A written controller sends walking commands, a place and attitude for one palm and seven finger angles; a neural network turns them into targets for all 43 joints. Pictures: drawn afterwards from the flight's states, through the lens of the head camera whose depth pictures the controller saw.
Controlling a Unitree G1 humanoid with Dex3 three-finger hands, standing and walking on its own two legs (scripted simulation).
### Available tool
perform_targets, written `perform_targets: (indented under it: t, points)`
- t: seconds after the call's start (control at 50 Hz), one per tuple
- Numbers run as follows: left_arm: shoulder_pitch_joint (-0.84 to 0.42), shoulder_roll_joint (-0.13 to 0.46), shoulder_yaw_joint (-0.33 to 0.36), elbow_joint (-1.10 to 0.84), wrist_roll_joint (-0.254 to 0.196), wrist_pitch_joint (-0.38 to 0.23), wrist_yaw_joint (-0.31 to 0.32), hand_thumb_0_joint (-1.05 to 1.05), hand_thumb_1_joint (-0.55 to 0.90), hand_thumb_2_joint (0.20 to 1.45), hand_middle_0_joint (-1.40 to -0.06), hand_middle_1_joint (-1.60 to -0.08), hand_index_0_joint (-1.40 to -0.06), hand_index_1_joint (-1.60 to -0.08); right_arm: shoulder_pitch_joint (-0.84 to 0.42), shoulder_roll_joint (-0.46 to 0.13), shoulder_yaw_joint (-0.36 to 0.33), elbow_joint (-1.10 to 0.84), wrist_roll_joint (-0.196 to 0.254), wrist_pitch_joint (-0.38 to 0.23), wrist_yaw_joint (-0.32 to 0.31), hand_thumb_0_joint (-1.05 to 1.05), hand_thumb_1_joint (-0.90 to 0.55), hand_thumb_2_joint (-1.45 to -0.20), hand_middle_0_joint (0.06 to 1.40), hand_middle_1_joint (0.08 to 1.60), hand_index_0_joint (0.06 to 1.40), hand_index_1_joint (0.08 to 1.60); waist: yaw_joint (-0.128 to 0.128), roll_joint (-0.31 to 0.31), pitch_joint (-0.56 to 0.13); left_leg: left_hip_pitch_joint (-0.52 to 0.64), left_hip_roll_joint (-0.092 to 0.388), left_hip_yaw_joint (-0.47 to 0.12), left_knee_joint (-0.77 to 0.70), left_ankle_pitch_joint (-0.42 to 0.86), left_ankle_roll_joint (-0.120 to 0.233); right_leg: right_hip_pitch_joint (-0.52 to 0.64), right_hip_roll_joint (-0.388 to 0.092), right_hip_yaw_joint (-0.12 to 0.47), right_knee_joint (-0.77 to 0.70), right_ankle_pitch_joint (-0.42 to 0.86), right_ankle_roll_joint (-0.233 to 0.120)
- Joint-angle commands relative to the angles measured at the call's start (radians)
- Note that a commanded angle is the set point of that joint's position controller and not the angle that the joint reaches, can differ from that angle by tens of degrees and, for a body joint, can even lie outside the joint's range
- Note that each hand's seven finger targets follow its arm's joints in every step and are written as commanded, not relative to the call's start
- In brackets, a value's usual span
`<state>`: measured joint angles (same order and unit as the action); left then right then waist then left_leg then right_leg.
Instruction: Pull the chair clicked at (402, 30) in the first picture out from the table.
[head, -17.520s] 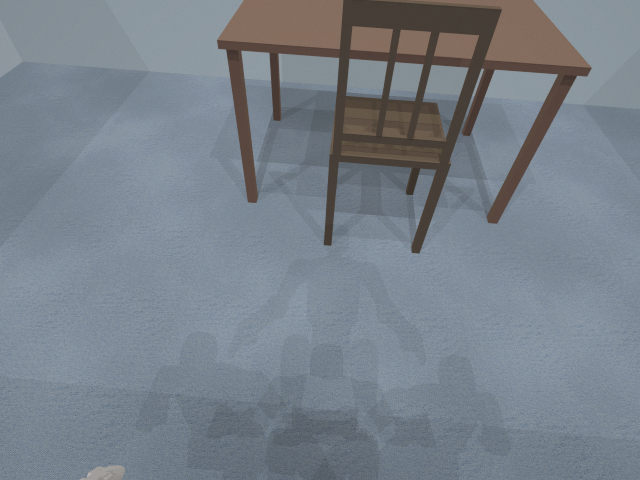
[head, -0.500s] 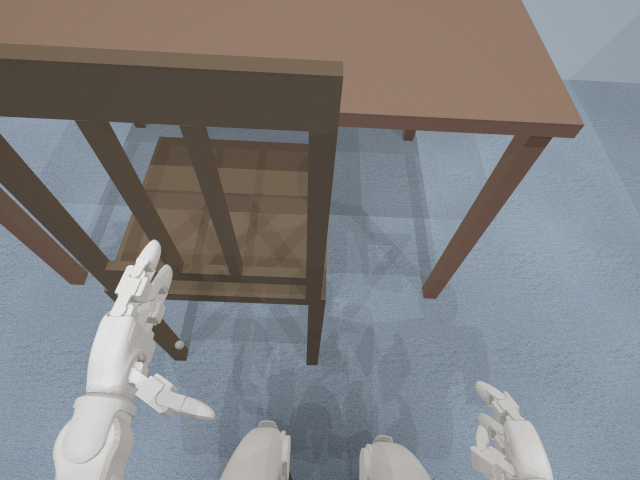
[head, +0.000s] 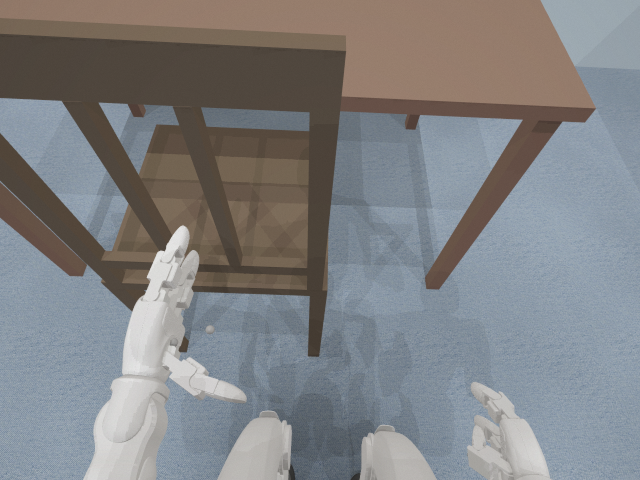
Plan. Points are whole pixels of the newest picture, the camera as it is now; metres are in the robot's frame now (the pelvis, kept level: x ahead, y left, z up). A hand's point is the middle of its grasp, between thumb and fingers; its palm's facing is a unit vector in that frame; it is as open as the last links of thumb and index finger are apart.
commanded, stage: aim the fingers beside a spindle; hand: left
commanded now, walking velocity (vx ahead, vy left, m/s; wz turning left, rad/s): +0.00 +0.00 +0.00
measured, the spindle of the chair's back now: (139, 198) +0.44 +0.26 +0.05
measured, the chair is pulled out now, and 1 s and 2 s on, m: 0.00 0.00 0.00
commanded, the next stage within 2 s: push the fingers through the gap in 0.74 s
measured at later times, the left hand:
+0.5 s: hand (224, 332) +0.28 +0.13 +0.02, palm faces -0.01 -1.00 -0.03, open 16.9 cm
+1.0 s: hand (223, 319) +0.30 +0.13 +0.02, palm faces -0.02 -1.00 -0.03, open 16.9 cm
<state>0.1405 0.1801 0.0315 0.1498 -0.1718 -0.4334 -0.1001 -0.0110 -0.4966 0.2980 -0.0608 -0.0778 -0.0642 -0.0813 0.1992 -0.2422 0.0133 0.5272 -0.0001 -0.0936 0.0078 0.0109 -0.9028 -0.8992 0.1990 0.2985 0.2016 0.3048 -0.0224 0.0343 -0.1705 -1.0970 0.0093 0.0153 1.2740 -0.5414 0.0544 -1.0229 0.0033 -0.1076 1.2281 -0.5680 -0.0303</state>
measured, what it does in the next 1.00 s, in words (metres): stands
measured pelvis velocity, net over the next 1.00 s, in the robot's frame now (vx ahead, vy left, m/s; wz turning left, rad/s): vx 0.00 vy -0.01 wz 0.00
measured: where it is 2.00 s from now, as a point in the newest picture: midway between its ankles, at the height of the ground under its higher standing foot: outside the picture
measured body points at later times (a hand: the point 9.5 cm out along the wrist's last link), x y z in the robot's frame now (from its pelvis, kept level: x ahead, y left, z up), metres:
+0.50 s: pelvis +0.00 -0.01 +0.00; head +0.10 -0.01 +0.44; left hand +0.28 +0.18 +0.02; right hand +0.18 -0.25 -0.10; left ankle +0.03 +0.08 -0.63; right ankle +0.01 -0.11 -0.63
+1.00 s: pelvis +0.00 -0.01 -0.01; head +0.11 -0.01 +0.43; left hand +0.29 +0.19 +0.02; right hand +0.17 -0.26 -0.11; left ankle +0.03 +0.08 -0.63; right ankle +0.01 -0.11 -0.63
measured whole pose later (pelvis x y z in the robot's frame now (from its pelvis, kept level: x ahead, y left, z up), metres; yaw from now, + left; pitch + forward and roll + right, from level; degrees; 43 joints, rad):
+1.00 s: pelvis +0.00 -0.01 -0.01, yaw +0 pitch +22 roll -3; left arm 0.07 0.19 0.05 0.22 -0.17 -0.46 -0.09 -0.01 -0.50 0.30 -0.06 -0.08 -0.07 -0.08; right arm 0.19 -0.25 0.01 0.55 0.00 -0.08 0.00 0.01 -0.90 -0.90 0.20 0.30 0.20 0.30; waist -0.03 0.04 -0.17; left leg -1.13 0.02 0.00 1.30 -0.55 0.04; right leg -1.06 0.01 -0.12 1.26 -0.58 -0.05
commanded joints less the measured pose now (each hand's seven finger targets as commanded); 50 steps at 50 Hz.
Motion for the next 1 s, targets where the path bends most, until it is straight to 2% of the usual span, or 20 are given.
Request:
perform_targets:
  t: [0.0, 0.04, 0.06, 0.2, 0.22, 0.24, 0.32, 0.34, 0.42, 0.44, 0.54, 0.66, 0.68, 0.74, 0.78, 0.82, 0.86, 0.9, 0.96, 0.98]
  points:
    - [-0.105, 0.059, 0.011, -0.222, 0.005, -0.077, 0.022, 0.0, -0.5, 0.3, -0.06, -0.08, -0.06, -0.08, -0.01, -0.136, -0.058, -0.142, 0.004, -0.037, -0.007, 0.0, -0.9, -0.9, 0.2, 0.3, 0.2, 0.3, -0.013, 0.02, -0.321, 0.305, 0.015, -0.105, -0.186, 0.28, -0.036, 0.093, 0.006, 0.053, -0.138, 0.219, -0.006]
    - [-0.124, 0.058, 0.006, -0.208, 0.016, -0.08, 0.036, 0.0, -0.5, 0.3, -0.06, -0.08, -0.06, -0.08, -0.013, -0.136, -0.058, -0.141, 0.003, -0.031, -0.005, 0.0, -0.9, -0.9, 0.2, 0.3, 0.2, 0.3, -0.022, -0.002, -0.312, 0.285, 0.014, -0.105, -0.177, 0.248, -0.033, 0.078, 0.006, 0.055, -0.138, 0.198, -0.003]
    - [-0.132, 0.081, 0.034, -0.193, 0.02, -0.083, 0.046, 0.0, -0.5, 0.3, -0.06, -0.08, -0.06, -0.08, -0.01, -0.138, -0.058, -0.134, 0.001, -0.027, -0.008, 0.0, -0.9, -0.9, 0.2, 0.3, 0.2, 0.3, -0.02, -0.016, -0.307, 0.264, 0.013, -0.103, -0.171, 0.245, -0.031, 0.08, 0.01, 0.058, -0.135, 0.199, -0.004]
    - [-0.136, 0.077, 0.026, -0.222, 0.023, -0.093, 0.057, 0.0, -0.5, 0.3, -0.06, -0.08, -0.06, -0.08, -0.015, -0.13, -0.056, -0.143, 0.002, -0.011, 0.0, 0.0, -0.9, -0.9, 0.2, 0.3, 0.2, 0.3, -0.005, 0.028, -0.362, 0.282, 0.007, -0.089, -0.165, 0.277, -0.031, 0.118, 0.008, 0.071, -0.132, 0.24, -0.006]
    - [-0.116, 0.064, 0.019, -0.217, 0.018, -0.087, 0.053, 0.0, -0.5, 0.3, -0.06, -0.08, -0.06, -0.08, -0.01, -0.127, -0.057, -0.144, 0.003, -0.01, 0.001, 0.0, -0.9, -0.9, 0.2, 0.3, 0.2, 0.3, -0.01, -0.002, -0.364, 0.276, 0.006, -0.083, -0.162, 0.284, -0.028, 0.141, 0.008, 0.074, -0.14, 0.258, -0.004]
    - [-0.101, 0.083, 0.039, -0.206, 0.015, -0.084, 0.051, 0.0, -0.5, 0.3, -0.06, -0.08, -0.06, -0.08, -0.009, -0.131, -0.057, -0.143, 0.006, -0.008, -0.002, 0.0, -0.9, -0.9, 0.2, 0.3, 0.2, 0.3, -0.008, -0.008, -0.356, 0.266, 0.007, -0.08, -0.163, 0.279, -0.028, 0.147, 0.008, 0.075, -0.142, 0.262, -0.003]
    - [-0.086, 0.05, 0.003, -0.209, 0.007, -0.079, 0.034, 0.0, -0.5, 0.3, -0.06, -0.08, -0.06, -0.08, -0.012, -0.128, -0.056, -0.146, 0.009, -0.008, -0.003, 0.0, -0.9, -0.9, 0.2, 0.3, 0.2, 0.3, -0.021, -0.019, -0.334, 0.25, 0.005, -0.075, -0.161, 0.267, -0.024, 0.157, 0.008, 0.079, -0.154, 0.266, 0.0]
    - [-0.077, 0.067, 0.024, -0.202, 0.003, -0.079, 0.035, 0.0, -0.5, 0.3, -0.06, -0.08, -0.06, -0.08, -0.008, -0.129, -0.057, -0.145, 0.01, -0.007, -0.006, 0.0, -0.9, -0.9, 0.2, 0.3, 0.2, 0.3, -0.02, -0.035, -0.325, 0.235, 0.004, -0.071, -0.157, 0.257, -0.022, 0.161, 0.008, 0.082, -0.159, 0.264, 0.001]
    - [-0.087, 0.081, 0.037, -0.197, 0.007, -0.095, 0.031, 0.0, -0.5, 0.3, -0.06, -0.08, -0.06, -0.08, -0.014, -0.129, -0.057, -0.141, 0.008, -0.013, -0.008, 0.0, -0.9, -0.9, 0.2, 0.3, 0.2, 0.3, -0.018, -0.015, -0.31, 0.22, 0.003, -0.069, -0.152, 0.244, -0.023, 0.153, 0.007, 0.086, -0.154, 0.251, -0.001]
    - [-0.106, 0.06, 0.013, -0.197, 0.006, -0.096, 0.03, 0.0, -0.5, 0.3, -0.06, -0.08, -0.06, -0.08, -0.013, -0.126, -0.055, -0.14, 0.008, -0.015, -0.008, 0.0, -0.9, -0.9, 0.2, 0.3, 0.2, 0.3, -0.028, -0.017, -0.298, 0.217, 0.002, -0.067, -0.147, 0.237, -0.02, 0.146, 0.006, 0.088, -0.159, 0.247, 0.001]
    - [-0.103, 0.101, 0.057, -0.209, 0.0, -0.11, 0.028, 0.0, -0.5, 0.3, -0.06, -0.08, -0.06, -0.08, -0.013, -0.126, -0.056, -0.136, 0.006, -0.023, -0.009, 0.0, -0.9, -0.9, 0.2, 0.3, 0.2, 0.3, -0.01, 0.009, -0.336, 0.221, -0.001, -0.059, -0.143, 0.253, -0.022, 0.179, 0.004, 0.101, -0.159, 0.265, -0.002]
    - [-0.088, 0.129, 0.102, -0.15, -0.02, -0.091, 0.004, 0.0, -0.5, 0.3, -0.06, -0.08, -0.06, -0.08, -0.012, -0.133, -0.055, -0.132, 0.011, -0.02, -0.011, 0.0, -0.9, -0.9, 0.2, 0.3, 0.2, 0.3, -0.014, -0.031, -0.31, 0.167, -0.003, -0.049, -0.136, 0.235, -0.019, 0.212, 0.004, 0.118, -0.174, 0.265, 0.004]
    - [-0.11, 0.102, 0.072, -0.16, -0.021, -0.092, -0.006, 0.0, -0.5, 0.3, -0.06, -0.08, -0.06, -0.08, -0.016, -0.131, -0.054, -0.133, 0.012, -0.021, -0.011, 0.0, -0.9, -0.9, 0.2, 0.3, 0.2, 0.3, -0.025, -0.027, -0.314, 0.171, -0.003, -0.048, -0.133, 0.232, -0.017, 0.206, 0.003, 0.118, -0.174, 0.265, 0.006]
    - [-0.124, 0.113, 0.077, -0.172, -0.027, -0.096, -0.015, 0.0, -0.5, 0.3, -0.06, -0.08, -0.06, -0.08, -0.011, -0.135, -0.055, -0.13, 0.012, -0.027, -0.015, 0.0, -0.9, -0.9, 0.2, 0.3, 0.2, 0.3, -0.021, 0.001, -0.318, 0.196, -0.001, -0.053, -0.136, 0.246, -0.018, 0.192, 0.003, 0.111, -0.17, 0.271, 0.002]
    - [-0.128, 0.086, 0.043, -0.189, -0.026, -0.097, -0.018, 0.0, -0.5, 0.3, -0.06, -0.08, -0.06, -0.08, -0.011, -0.135, -0.056, -0.128, 0.011, -0.034, -0.014, 0.0, -0.9, -0.9, 0.2, 0.3, 0.2, 0.3, -0.027, 0.022, -0.332, 0.234, 0.002, -0.06, -0.14, 0.27, -0.018, 0.169, 0.004, 0.098, -0.163, 0.284, 0.002]
    - [-0.12, 0.086, 0.043, -0.192, -0.029, -0.095, -0.015, 0.0, -0.5, 0.3, -0.06, -0.08, -0.06, -0.08, -0.01, -0.136, -0.057, -0.128, 0.01, -0.037, -0.014, 0.0, -0.9, -0.9, 0.2, 0.3, 0.2, 0.3, -0.028, 0.003, -0.335, 0.232, 0.002, -0.06, -0.141, 0.271, -0.017, 0.175, 0.004, 0.097, -0.166, 0.288, 0.004]
    - [-0.149, 0.121, 0.075, -0.154, -0.02, -0.092, -0.004, 0.0, -0.5, 0.3, -0.06, -0.08, -0.06, -0.08, -0.007, -0.143, -0.055, -0.117, 0.008, -0.035, -0.017, 0.0, -0.9, -0.9, 0.2, 0.3, 0.2, 0.3, -0.034, -0.022, -0.308, 0.197, 0.003, -0.064, -0.136, 0.251, -0.017, 0.159, 0.007, 0.096, -0.16, 0.264, 0.004]
    - [-0.225, 0.107, 0.062, -0.141, -0.01, -0.095, 0.005, 0.0, -0.5, 0.3, -0.06, -0.08, -0.06, -0.08, -0.008, -0.14, -0.055, -0.107, 0.007, -0.033, -0.017, 0.0, -0.9, -0.9, 0.2, 0.3, 0.2, 0.3, -0.043, -0.005, -0.3, 0.201, 0.003, -0.064, -0.131, 0.231, -0.017, 0.13, 0.005, 0.095, -0.158, 0.239, 0.005]
    - [-0.249, 0.143, 0.103, -0.128, -0.007, -0.097, 0.019, 0.0, -0.5, 0.3, -0.06, -0.08, -0.06, -0.08, -0.007, -0.146, -0.056, -0.105, 0.004, -0.031, -0.016, 0.0, -0.9, -0.9, 0.2, 0.3, 0.2, 0.3, -0.023, 0.009, -0.339, 0.214, 0.003, -0.068, -0.139, 0.244, -0.02, 0.142, 0.007, 0.094, -0.151, 0.238, 0.0]
    - [-0.248, 0.122, 0.087, -0.122, -0.005, -0.094, 0.019, 0.0, -0.5, 0.3, -0.06, -0.08, -0.06, -0.08, -0.008, -0.142, -0.054, -0.108, 0.004, -0.029, -0.014, 0.0, -0.9, -0.9, 0.2, 0.3, 0.2, 0.3, -0.023, 0.014, -0.352, 0.23, 0.002, -0.067, -0.142, 0.251, -0.02, 0.144, 0.006, 0.093, -0.151, 0.246, 0.001]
